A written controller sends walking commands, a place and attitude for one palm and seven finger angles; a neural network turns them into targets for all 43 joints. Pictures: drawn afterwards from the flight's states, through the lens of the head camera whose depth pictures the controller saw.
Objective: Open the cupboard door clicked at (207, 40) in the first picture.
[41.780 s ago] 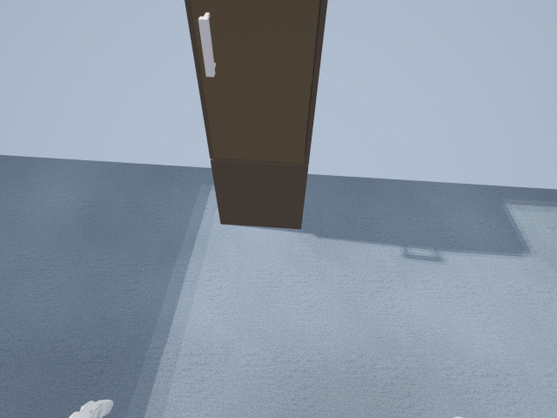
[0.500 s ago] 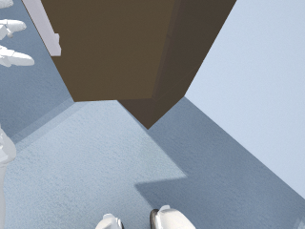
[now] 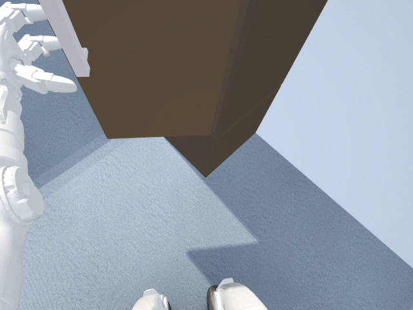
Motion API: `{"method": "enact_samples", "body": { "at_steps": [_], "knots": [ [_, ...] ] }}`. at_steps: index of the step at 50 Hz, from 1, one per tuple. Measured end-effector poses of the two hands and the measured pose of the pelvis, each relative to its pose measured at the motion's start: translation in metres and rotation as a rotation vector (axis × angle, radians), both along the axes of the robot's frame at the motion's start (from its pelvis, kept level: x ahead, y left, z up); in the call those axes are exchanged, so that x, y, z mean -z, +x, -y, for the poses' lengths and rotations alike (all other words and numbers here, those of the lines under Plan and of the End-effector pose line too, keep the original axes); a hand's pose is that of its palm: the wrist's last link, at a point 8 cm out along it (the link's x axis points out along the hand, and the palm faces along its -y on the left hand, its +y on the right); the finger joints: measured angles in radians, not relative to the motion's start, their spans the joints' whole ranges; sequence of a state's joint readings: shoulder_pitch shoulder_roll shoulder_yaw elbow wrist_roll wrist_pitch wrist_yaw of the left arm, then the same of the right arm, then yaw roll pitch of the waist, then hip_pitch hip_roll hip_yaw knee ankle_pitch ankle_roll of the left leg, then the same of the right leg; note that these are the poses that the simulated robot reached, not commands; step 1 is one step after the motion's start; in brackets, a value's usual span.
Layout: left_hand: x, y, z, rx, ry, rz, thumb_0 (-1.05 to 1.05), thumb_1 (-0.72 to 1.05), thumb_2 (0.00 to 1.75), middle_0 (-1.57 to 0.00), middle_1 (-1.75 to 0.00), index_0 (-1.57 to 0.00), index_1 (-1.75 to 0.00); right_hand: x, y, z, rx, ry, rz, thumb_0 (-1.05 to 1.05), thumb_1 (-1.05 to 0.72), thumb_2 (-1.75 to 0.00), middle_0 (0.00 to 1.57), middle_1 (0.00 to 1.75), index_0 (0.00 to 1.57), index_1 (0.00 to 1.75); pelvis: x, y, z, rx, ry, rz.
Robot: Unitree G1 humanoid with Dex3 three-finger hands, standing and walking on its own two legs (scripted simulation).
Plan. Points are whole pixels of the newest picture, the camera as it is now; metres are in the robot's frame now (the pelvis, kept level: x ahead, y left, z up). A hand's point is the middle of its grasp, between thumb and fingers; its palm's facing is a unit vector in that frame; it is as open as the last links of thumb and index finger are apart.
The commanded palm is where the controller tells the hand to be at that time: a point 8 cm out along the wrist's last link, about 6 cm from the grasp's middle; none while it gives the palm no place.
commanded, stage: slide the fingers in behind the handle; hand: left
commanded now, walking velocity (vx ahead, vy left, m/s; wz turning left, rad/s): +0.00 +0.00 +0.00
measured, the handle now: (69, 30) +0.60 +0.18 +0.12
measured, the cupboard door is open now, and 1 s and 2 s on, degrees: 51 51 51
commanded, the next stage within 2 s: close the thumb around the handle in 1.26 s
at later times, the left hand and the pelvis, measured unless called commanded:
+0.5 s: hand (56, 56) +0.54 +0.19 +0.12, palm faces -0.03 -1.00 +0.00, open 14.0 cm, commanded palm +0.52 +0.22 +0.12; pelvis -0.01 +0.00 +0.00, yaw +0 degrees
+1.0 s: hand (81, 53) +0.55 +0.16 +0.12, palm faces -0.01 -1.00 +0.00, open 14.0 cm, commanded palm +0.53 +0.20 +0.12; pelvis +0.00 +0.00 +0.00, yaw +0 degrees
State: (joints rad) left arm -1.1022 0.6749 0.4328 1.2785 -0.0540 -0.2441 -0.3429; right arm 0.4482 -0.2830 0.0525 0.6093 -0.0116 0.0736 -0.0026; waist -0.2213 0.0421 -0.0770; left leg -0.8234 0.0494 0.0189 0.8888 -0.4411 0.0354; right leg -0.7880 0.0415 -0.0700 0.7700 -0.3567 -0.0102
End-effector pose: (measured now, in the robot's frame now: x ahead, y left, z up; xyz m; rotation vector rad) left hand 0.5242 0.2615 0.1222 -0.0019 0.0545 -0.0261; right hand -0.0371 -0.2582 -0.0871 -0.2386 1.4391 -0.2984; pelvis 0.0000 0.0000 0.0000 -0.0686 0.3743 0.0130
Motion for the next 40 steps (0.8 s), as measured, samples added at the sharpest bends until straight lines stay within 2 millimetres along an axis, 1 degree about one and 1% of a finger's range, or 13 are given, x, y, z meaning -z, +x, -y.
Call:
{"method": "enact_samples", "body": {
  "at_steps": [8,14,21,26,30,35,40],
  "knots": [
    [-0.005,-0.002,0.005,-0.005,0.003,0.011,-0.01,-0.5,0.3,-0.3,-1.2,-0.3,-1.2,-0.002,-0.02,0.001,0.027,0.008,-0.032,0.0,-0.9,-0.9,0.2,0.29,0.21,0.3,-0.001,-0.002,0.004,0.004,0.004,0.006],
    [-0.005,-0.005,0.009,0.005,0.001,0.002,-0.01,-0.5,0.3,-0.3,-1.2,-0.3,-1.2,-0.004,-0.025,0.004,0.028,0.002,-0.038,0.0,-0.9,-0.9,0.2,0.29,0.21,0.3,-0.002,-0.004,0.005,0.003,0.005,0.011],
    [0.001,-0.005,0.013,-0.001,-0.019,-0.01,-0.01,-0.5,0.3,-0.3,-1.2,-0.3,-1.2,-0.006,-0.023,0.008,0.018,-0.015,-0.019,0.0,-0.9,-0.9,0.2,0.29,0.21,0.3,-0.001,-0.008,0.005,0.003,0.005,0.011],
    [0.0,-0.004,0.015,0.005,0.006,0.015,-0.01,-0.5,0.3,-0.3,-1.2,-0.3,-1.2,-0.005,-0.02,0.007,0.01,-0.018,-0.01,0.0,-0.9,-0.9,0.2,0.29,0.21,0.3,0.0,-0.008,0.004,0.001,0.004,0.004],
    [-0.002,-0.004,0.022,0.019,-0.01,0.022,-0.01,-0.5,0.3,-0.3,-1.2,-0.3,-1.2,-0.003,-0.018,0.005,0.005,-0.007,-0.012,0.0,-0.9,-0.9,0.2,0.29,0.21,0.3,0.0,-0.007,0.002,0.0,0.004,0.006],
    [0.002,-0.002,0.031,0.019,-0.023,-0.005,-0.01,-0.5,0.3,-0.3,-1.2,-0.3,-1.2,-0.001,-0.014,0.0,0.005,0.006,0.004,0.0,-0.9,-0.9,0.2,0.29,0.21,0.3,0.0,-0.005,0.0,-0.001,0.004,0.009],
    [-0.002,-0.001,0.041,0.016,-0.001,0.03,-0.01,-0.5,0.3,-0.3,-1.2,-0.3,-1.2,0.003,-0.011,-0.005,0.005,0.029,0.015,0.0,-0.9,-0.9,0.2,0.29,0.21,0.3,0.0,-0.003,-0.001,0.002,0.006,0.01]
  ]
}}
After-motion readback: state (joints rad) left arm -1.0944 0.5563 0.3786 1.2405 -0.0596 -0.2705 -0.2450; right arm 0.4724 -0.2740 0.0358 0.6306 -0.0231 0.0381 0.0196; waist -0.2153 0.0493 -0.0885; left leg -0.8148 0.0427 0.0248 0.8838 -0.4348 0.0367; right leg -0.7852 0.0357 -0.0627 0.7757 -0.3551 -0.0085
